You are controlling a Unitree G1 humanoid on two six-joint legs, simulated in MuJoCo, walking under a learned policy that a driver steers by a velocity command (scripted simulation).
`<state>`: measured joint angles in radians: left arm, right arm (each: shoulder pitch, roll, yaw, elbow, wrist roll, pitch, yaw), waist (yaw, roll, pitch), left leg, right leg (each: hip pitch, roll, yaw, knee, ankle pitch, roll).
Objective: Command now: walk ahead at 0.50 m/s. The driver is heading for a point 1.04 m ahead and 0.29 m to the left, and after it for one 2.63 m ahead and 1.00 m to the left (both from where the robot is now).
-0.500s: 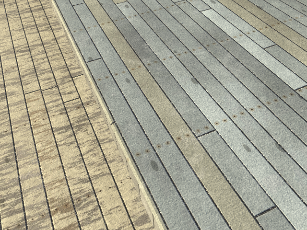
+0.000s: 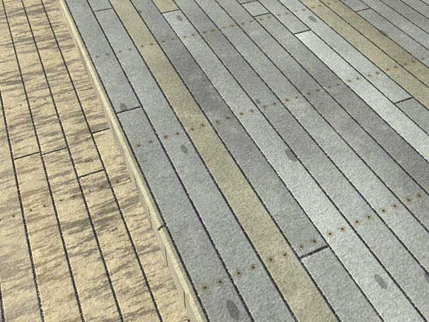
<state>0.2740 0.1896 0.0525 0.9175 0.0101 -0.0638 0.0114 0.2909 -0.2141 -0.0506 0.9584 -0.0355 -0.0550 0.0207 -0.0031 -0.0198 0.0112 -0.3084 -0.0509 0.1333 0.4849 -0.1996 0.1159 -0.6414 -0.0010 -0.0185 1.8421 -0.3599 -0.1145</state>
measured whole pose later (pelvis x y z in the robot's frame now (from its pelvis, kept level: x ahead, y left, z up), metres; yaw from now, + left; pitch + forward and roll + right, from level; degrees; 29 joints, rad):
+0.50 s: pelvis +0.29 +0.01 +0.07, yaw +1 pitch +0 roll -3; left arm 0.22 0.19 0.02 0.93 0.04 -0.03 0.05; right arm 0.37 -0.20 -0.03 0.87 -0.02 -0.03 0.01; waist 0.04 0.00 -0.02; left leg -0.45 -0.06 -0.06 1.43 -0.23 0.09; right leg -0.54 0.08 -0.19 1.08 -0.55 -0.14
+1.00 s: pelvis +0.65 +0.10 +0.12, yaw +3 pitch +3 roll +0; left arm 0.37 0.25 0.02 0.95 0.09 -0.11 -0.10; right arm 0.10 -0.24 -0.02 0.72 -0.03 -0.08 0.03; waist 0.03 -0.04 0.07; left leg -0.54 -0.10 0.04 0.62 -0.13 0.10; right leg -0.16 0.07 0.18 1.22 -0.34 -0.05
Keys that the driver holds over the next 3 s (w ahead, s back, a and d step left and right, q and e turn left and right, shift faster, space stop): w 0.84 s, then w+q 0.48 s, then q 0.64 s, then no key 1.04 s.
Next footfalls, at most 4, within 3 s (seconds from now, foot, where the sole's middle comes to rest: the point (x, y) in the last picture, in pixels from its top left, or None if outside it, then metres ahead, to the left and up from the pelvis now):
0.34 right None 0.35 -0.04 -0.63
0.90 left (167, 211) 0.80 0.17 -0.63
1.44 right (200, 124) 1.21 0.07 -0.63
1.94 left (147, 151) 1.06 0.26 -0.63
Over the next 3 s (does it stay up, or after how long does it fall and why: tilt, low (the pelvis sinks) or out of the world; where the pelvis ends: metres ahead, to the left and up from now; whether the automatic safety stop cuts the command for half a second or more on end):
stays up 1.11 0.11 0.14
